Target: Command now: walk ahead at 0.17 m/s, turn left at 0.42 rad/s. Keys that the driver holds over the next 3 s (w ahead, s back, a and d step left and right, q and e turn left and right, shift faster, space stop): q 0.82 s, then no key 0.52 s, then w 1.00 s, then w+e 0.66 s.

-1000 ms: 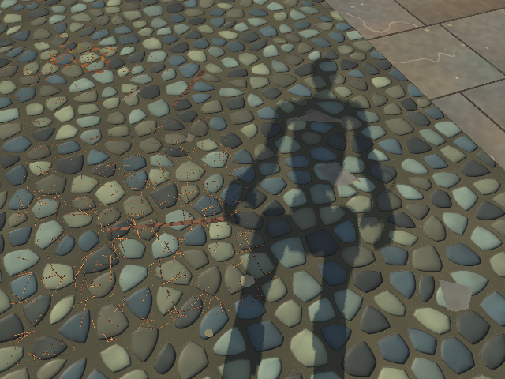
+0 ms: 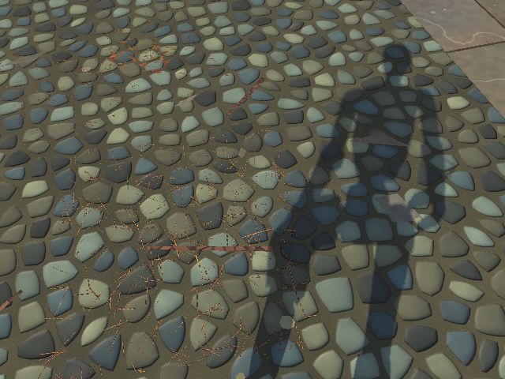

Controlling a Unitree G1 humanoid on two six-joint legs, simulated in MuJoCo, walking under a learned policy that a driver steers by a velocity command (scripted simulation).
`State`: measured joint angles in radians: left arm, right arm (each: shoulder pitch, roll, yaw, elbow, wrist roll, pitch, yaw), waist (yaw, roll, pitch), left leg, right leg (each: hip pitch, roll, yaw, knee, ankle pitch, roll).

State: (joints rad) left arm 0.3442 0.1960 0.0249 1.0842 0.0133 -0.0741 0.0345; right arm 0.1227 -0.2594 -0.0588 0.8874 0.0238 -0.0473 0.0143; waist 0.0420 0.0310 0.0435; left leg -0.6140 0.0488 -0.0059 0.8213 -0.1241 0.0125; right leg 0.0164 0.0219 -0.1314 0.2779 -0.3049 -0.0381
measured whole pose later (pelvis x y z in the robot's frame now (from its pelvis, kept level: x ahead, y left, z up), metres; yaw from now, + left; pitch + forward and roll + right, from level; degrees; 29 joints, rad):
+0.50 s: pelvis +0.12 +0.02 -0.01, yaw +16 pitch +3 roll -1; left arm 0.08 0.29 0.06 0.85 0.01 -0.01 0.06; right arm 0.17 -0.29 -0.08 0.72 0.00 0.02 -0.04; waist -0.04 0.00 0.03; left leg -0.41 -0.14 -0.15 0.47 -0.10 0.08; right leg -0.53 0.00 0.14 0.79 -0.31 0.07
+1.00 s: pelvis +0.15 +0.00 +0.00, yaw +33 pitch +1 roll +0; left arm 0.17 0.28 0.06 0.79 -0.01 0.01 0.03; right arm 0.15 -0.28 -0.06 0.63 0.01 0.06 0.00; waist 0.04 0.00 0.05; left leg -0.35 0.01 -0.01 0.67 -0.34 -0.05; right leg -0.23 -0.08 -0.07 0.47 -0.26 0.02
